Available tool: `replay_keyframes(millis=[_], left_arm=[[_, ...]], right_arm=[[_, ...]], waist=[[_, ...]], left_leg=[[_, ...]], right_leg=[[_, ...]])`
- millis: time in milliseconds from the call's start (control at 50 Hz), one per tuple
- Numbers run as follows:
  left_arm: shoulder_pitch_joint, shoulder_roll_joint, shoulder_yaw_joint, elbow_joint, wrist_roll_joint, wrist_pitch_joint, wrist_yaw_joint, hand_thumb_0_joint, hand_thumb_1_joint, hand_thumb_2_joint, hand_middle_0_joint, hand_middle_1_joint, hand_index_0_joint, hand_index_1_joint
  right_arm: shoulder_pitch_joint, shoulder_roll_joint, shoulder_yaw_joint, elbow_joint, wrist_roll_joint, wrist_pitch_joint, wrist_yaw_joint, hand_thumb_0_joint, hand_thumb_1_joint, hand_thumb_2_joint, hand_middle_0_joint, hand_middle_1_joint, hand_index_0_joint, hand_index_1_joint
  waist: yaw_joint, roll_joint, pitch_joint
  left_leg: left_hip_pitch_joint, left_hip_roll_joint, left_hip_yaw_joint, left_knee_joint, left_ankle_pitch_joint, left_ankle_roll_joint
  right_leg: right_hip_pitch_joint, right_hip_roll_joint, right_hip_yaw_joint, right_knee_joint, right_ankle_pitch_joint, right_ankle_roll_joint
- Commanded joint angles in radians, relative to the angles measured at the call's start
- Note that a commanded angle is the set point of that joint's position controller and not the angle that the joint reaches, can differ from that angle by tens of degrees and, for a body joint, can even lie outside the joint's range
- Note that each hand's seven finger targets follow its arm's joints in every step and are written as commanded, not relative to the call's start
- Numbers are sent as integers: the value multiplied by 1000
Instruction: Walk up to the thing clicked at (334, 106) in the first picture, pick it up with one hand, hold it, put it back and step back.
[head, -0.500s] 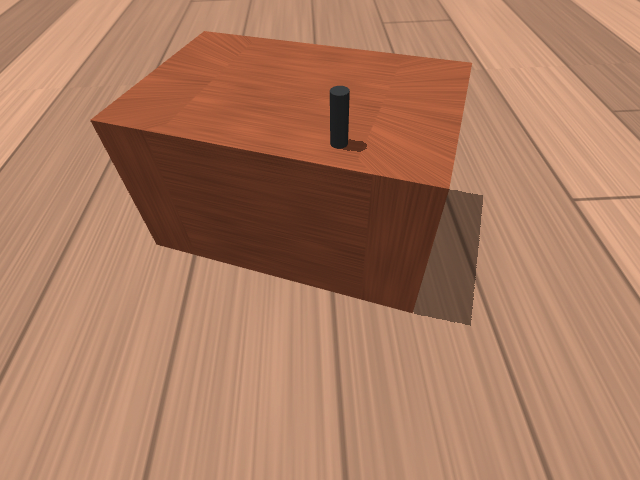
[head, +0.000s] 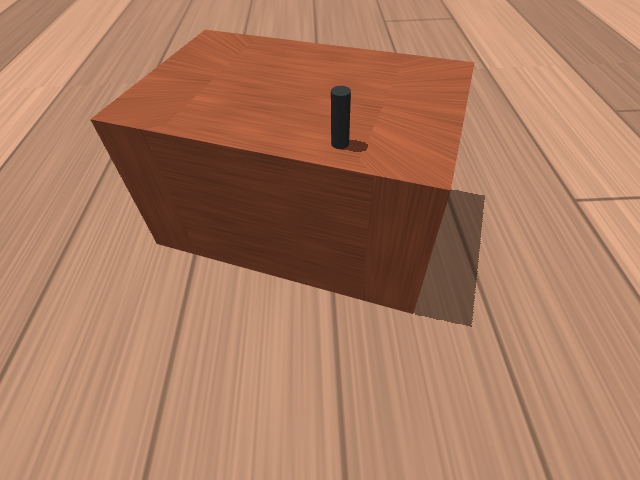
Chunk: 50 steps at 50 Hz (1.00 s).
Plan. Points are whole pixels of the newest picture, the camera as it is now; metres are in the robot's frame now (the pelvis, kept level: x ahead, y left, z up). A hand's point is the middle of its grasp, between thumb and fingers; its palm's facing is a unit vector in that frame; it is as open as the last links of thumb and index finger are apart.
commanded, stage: stand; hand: left
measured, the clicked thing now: (340, 118) +0.97 -0.01 -0.10
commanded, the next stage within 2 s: walk up in 0.62 s
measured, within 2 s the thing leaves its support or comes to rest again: neither
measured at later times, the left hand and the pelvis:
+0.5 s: hand out of the picture +0.08 +0.25 -0.16, palm faces -0.03 -0.94 -0.34, open 7.4 cm; pelvis +0.00 +0.00 +0.00, yaw +0 degrees
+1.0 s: hand out of the picture +0.15 +0.22 -0.15, palm faces -0.11 -0.89 -0.44, open 7.4 cm; pelvis +0.08 -0.07 -0.03, yaw -8 degrees
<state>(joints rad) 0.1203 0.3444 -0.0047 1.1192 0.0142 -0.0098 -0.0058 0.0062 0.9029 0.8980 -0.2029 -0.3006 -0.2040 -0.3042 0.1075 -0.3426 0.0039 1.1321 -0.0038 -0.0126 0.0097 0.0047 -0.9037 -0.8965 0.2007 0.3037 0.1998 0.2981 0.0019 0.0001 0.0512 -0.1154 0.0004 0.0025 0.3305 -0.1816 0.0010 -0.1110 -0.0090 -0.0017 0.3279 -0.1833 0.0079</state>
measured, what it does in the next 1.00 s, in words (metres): walks ahead: right foot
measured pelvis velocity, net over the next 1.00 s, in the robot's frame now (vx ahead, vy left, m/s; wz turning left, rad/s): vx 0.08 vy -0.07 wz -0.13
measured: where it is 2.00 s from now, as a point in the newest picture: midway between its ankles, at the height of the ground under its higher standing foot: (351, 394)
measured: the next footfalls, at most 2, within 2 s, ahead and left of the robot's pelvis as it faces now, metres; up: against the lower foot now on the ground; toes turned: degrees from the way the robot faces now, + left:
right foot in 0.90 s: +0.15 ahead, -0.20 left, +0.00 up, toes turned -9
left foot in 1.32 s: +0.40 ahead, +0.06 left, +0.00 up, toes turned -8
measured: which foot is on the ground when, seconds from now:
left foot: down 0.00-0.92, up 0.94-1.00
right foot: down 0.00-0.68, up 0.70-0.88, down 0.90-1.00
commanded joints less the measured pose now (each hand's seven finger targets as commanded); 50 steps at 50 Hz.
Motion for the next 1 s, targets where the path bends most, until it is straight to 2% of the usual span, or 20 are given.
replay_keyframes(millis=[0,580,600,620,640,660,680,700,740,760,780,800,840,860,880,900,920,940,960,980], left_arm=[[-41,214,36,-64,-6,-24,16,0,900,900,-200,-300,-200,-300],[-38,215,40,-62,-6,-22,16,0,900,900,-200,-300,-200,-300],[36,285,95,-132,13,-20,-11,0,900,900,-200,-300,-200,-300],[-12,271,97,-132,20,-16,-21,0,900,900,-200,-300,-200,-300],[-52,244,99,-153,19,-11,-27,0,900,900,-200,-300,-200,-300],[-93,244,102,-185,22,-9,-35,0,900,900,-200,-300,-200,-300],[-77,252,106,-206,23,-15,-35,0,900,900,-200,-300,-200,-300],[-65,251,106,-212,21,-24,-36,0,900,900,-200,-300,-200,-300],[-12,249,108,-213,18,-34,-52,0,900,900,-200,-300,-200,-300],[22,243,109,-214,15,-31,-63,0,900,900,-200,-300,-200,-300],[75,237,112,-213,11,-27,-72,0,900,900,-200,-300,-200,-300],[103,237,115,-213,9,-28,-77,0,900,900,-200,-300,-200,-300],[190,230,130,-186,11,-34,-68,0,900,900,-200,-300,-200,-300],[277,249,143,-151,15,-38,-57,0,900,900,-200,-300,-200,-300],[378,300,165,-122,21,-47,-42,0,900,900,-200,-300,-200,-300],[432,376,190,-135,27,-52,-23,0,900,900,-200,-300,-200,-300],[331,409,185,-203,27,-62,-18,0,900,900,-200,-300,-200,-300],[244,441,181,-239,15,-61,-21,0,900,900,-200,-300,-200,-300],[205,429,174,-252,5,-64,-21,0,900,900,-200,-300,-200,-300],[190,396,164,-256,0,-67,-18,0,900,900,-200,-300,-200,-300]], right_arm=[[-40,-211,-40,-63,-3,-21,-18,0,-900,-900,200,300,200,300],[-32,-218,-40,-64,-3,-21,-20,0,-900,-900,200,300,200,300],[19,-311,-104,-139,-32,-39,-4,0,-900,-900,200,300,200,300],[69,-318,-118,-117,-39,-42,2,0,-900,-900,200,300,200,300],[106,-335,-130,-115,-40,-43,4,0,-900,-900,200,300,200,300],[131,-365,-145,-124,-37,-45,4,0,-900,-900,200,300,200,300],[106,-386,-154,-149,-40,-54,3,0,-900,-900,200,300,200,300],[85,-373,-154,-163,-43,-63,1,0,-900,-900,200,300,200,300],[80,-311,-140,-198,-45,-69,6,0,-900,-900,200,300,200,300],[61,-319,-144,-222,-46,-67,11,0,-900,-900,200,300,200,300],[-4,-339,-152,-243,-48,-66,17,0,-900,-900,200,300,200,300],[-42,-339,-156,-260,-51,-61,22,0,-900,-900,200,300,200,300],[-75,-307,-148,-286,-50,-48,29,0,-900,-900,200,300,200,300],[-56,-279,-141,-293,-48,-40,30,0,-900,-900,200,300,200,300],[-5,-230,-123,-292,-46,-32,32,0,-900,-900,200,300,200,300],[30,-159,-95,-309,-40,-25,34,0,-900,-900,200,300,200,300],[70,-186,-98,-316,-24,-12,37,0,-900,-900,200,300,200,300],[55,-282,-123,-313,-32,-8,31,0,-900,-900,200,300,200,300],[43,-309,-133,-303,-31,-13,33,0,-900,-900,200,300,200,300],[44,-303,-128,-289,-25,-18,34,0,-900,-900,200,300,200,300]], waist=[[-3,-4,-73],[-1,2,-65],[-24,-2,-119],[-60,33,-41],[-87,115,17],[-114,186,70],[-90,147,101],[-72,93,106],[-50,54,38],[-37,100,19],[2,165,20],[15,189,12],[59,159,-23],[86,52,-56],[117,-123,-102],[150,-342,-70],[86,-287,-46],[62,-185,55],[45,-149,118],[36,-109,133]], left_leg=[[23,127,-99,-51,149,22],[20,126,-96,-60,141,22],[127,91,-67,29,-376,81],[157,130,-134,-7,-545,109],[181,212,-235,-104,-665,148],[137,362,-370,-226,-665,219],[113,446,-425,-244,-569,263],[108,454,-426,-232,-473,271],[167,350,-276,-179,-332,233],[129,329,-214,-174,-356,216],[50,316,-159,-163,-380,200],[-4,283,-102,-130,-340,177],[-84,206,25,27,-285,140],[-157,153,76,186,-291,119],[-284,105,117,421,-338,95],[-502,6,125,656,-465,57],[-553,-16,16,777,-402,16],[-503,52,-53,782,-385,11],[-513,93,-73,790,-335,13],[-517,118,-84,779,-276,13]], right_leg=[[-1,-121,85,-44,129,-32],[13,-124,90,-56,134,-32],[-108,-49,116,16,-332,-65],[-307,-43,105,84,-446,-67],[-448,-6,36,232,-405,-52],[-526,0,1,451,-319,-35],[-565,-57,58,516,-297,-32],[-546,-97,95,508,-274,-35],[-511,-91,70,475,-261,-27],[-450,-87,49,447,-261,-20],[-358,-96,31,407,-239,-23],[-261,-89,11,331,-209,-27],[-73,-52,-48,194,-34,-22],[63,-2,-73,170,15,-12],[232,7,-31,164,-35,-15],[285,-125,254,20,-344,-65],[160,-335,684,-196,-642,-164],[-14,-394,765,-234,-781,-251],[-55,-376,730,-217,-706,-278],[-68,-344,628,-200,-564,-267]])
